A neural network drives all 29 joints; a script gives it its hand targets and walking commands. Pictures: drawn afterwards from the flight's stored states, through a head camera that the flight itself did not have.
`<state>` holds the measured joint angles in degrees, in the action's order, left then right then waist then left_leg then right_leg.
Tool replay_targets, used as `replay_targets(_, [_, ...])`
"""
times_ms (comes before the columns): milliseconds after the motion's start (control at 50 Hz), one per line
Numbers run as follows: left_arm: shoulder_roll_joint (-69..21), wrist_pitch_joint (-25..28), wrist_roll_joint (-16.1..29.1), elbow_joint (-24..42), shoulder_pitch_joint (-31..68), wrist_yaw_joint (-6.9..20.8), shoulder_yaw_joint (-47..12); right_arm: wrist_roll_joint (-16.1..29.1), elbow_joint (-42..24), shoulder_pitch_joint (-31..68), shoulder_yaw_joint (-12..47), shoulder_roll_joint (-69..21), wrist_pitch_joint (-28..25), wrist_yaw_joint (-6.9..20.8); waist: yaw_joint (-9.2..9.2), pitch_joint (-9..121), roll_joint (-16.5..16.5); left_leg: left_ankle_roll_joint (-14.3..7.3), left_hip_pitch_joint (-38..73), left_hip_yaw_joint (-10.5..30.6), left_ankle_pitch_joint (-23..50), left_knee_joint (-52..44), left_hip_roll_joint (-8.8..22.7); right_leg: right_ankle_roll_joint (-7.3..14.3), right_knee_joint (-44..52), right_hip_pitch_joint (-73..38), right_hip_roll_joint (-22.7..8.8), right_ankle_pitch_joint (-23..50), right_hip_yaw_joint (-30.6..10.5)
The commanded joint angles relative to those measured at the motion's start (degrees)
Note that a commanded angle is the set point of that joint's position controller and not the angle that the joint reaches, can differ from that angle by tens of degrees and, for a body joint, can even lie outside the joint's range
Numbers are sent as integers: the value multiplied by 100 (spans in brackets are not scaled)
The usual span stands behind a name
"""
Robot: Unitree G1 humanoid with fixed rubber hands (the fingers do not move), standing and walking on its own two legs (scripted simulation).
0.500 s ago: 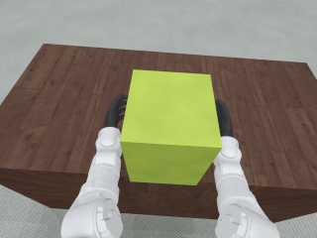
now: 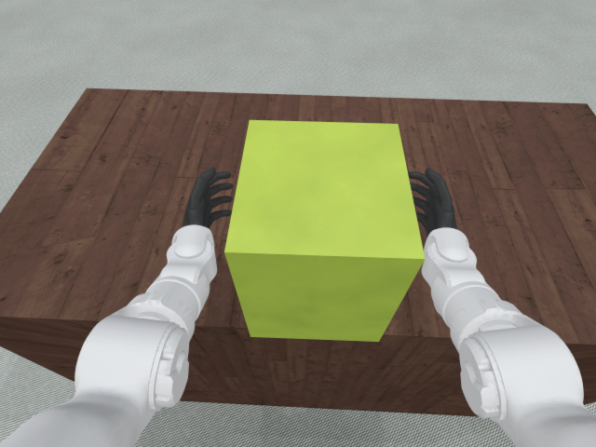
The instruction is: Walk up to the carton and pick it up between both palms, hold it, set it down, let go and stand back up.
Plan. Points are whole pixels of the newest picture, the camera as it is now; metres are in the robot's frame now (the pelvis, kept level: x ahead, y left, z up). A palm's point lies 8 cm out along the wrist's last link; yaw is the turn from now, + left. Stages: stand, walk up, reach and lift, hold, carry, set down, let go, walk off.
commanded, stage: set down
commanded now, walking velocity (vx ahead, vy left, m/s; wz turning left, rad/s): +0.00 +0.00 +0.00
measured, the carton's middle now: (318, 238) +0.41 +0.01 +0.03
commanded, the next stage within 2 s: none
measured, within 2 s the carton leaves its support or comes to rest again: neither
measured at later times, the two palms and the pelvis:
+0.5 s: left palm (185, 182) +0.42 +0.18 +0.13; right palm (479, 184) +0.44 -0.18 +0.14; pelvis -0.03 -0.03 +0.00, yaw +2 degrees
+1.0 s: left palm (164, 150) +0.42 +0.19 +0.19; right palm (501, 157) +0.43 -0.18 +0.19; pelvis -0.01 -0.03 +0.02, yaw +3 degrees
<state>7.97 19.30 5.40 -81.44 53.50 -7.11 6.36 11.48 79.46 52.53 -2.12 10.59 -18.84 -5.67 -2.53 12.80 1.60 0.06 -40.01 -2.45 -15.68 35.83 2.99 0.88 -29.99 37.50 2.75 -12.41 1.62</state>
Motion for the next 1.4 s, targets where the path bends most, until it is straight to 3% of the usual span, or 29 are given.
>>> replay_targets(0, [932, 273, 555, 915, 2686, 88, -407, 600, -847, 2721, 350, 1356, -189, 122, 192, 3992, -45, 629, 2591, 66, 3507, 266, -75, -134, -146, -1144, 100, 2745, 176])
replay_targets(100, [956, -84, 1142, 1569, 3122, 150, -946, 1197, -1370, 3039, 806, 1406, 312, 403, 161, 4144, -15, 524, 2533, 133, 3095, 224, -103, -132, -84, -944, 83, 2290, 167])
replay_targets(200, [1223, -540, 1266, 1649, 3331, 272, -1017, 1320, -1550, 3230, 828, 1479, 799, 498, 122, 3957, -201, 281, 2008, 141, 2239, 34, -185, -203, -68, -1158, -62, 1879, 5])
replay_targets(340, [1738, -1064, 1054, 1626, 3600, 269, -752, 1161, -1826, 3543, 592, 1565, 1268, 273, 61, 3818, -451, 69, 1192, 61, 1403, -468, -289, -330, -91, -2365, -219, 1919, -267])
replay_targets(440, [1864, -1518, 1000, 1916, 3888, 235, -685, 958, -2178, 3711, 356, 1533, 1672, 45, 116, 3781, -305, 125, 1344, 18, 1291, -774, -314, -303, 102, -2715, -214, 1973, -252])
replay_targets(480, [1833, -1687, 921, 2109, 3403, 262, -566, 889, -2562, 3415, 357, 1324, 1753, -27, 146, 3812, -427, 75, 1761, 36, 1594, -742, -339, -316, 232, -2761, -177, 2065, -223])
replay_targets(520, [1913, -1892, 857, 2416, 3460, 264, -497, 862, -2722, 3385, 282, 1316, 1927, -108, 158, 3819, -256, 105, 1961, 30, 1736, -840, -342, -291, 328, -2895, -169, 2203, -205])
replay_targets(620, [1937, -2401, 1036, 2593, 3901, 199, -666, 767, -2674, 3566, 32, 1316, 2496, -227, 264, 2970, 43, 125, 2307, 103, 1170, -1096, -305, -159, 685, -2305, -190, 1134, -153])
replay_targets(680, [1884, -2586, 1239, 2710, 4100, 145, -857, 668, -2823, 3706, -147, 1313, 2709, -256, 401, 2967, 212, 167, 2547, 166, 1115, -1076, -277, -85, 756, -2052, -189, 913, -111])
replay_targets(760, [1952, -2825, 1272, 2926, 4030, 168, -848, 680, -3012, 3684, -232, 1384, 2906, -287, 457, 3123, 320, 207, 2839, 198, 1459, -1016, -278, -84, 754, -2246, -172, 1318, -72])
replay_targets(880, [2037, -3294, 687, 3437, 3127, 400, -246, 932, -3208, 2994, 88, 1352, 3012, -393, 313, 2821, 272, 260, 3080, 155, 2488, -1082, -383, -223, 698, -3449, -138, 2854, -114])
replay_targets(960, [1960, -3526, 165, 4042, 1815, 613, 191, 1158, -3545, 1941, 398, 1181, 2904, -455, 202, 2147, 50, 190, 3229, 112, 2793, -1333, -422, -359, 778, -4056, -134, 3494, -145])
replay_targets(1040, [1874, -3554, 114, 4807, 1441, 646, 253, 1058, -4237, 1621, 279, 1097, 2777, -429, 168, 1768, 42, 131, 3571, 74, 2544, -1448, -415, -328, 1013, -3664, -91, 2626, -61])
replay_targets(1120, [1861, -3413, 487, 5461, 1783, 521, 88, 807, -5129, 1831, 13, 1074, 2764, -309, 217, 1825, -62, 71, 3673, 67, 2037, -1431, -354, -269, 1109, -3081, -81, 1697, -32])
replay_targets(1200, [1853, -3194, 727, 5938, 1296, 483, 77, 660, -5921, 1366, -57, 1003, 2675, -257, 227, 2342, -213, 23, 3573, 79, 2166, -1301, -351, -310, 920, -3308, -136, 2173, -151])
replay_targets(1300, [1453, -3173, 276, 6264, -716, 793, 286, 591, -5743, -696, 102, 791, 2409, -267, 372, 2054, -88, 158, 3940, 149, 3095, -1213, -396, -280, 867, -3867, -163, 3405, -192])
replay_targets(1380, [1383, -3226, 150, 6365, -791, 805, 284, 451, -5780, -775, -15, 776, 2342, -270, 326, 1296, -21, 117, 3906, 115, 2486, -1427, -408, -253, 1070, -3438, -157, 2457, -154])
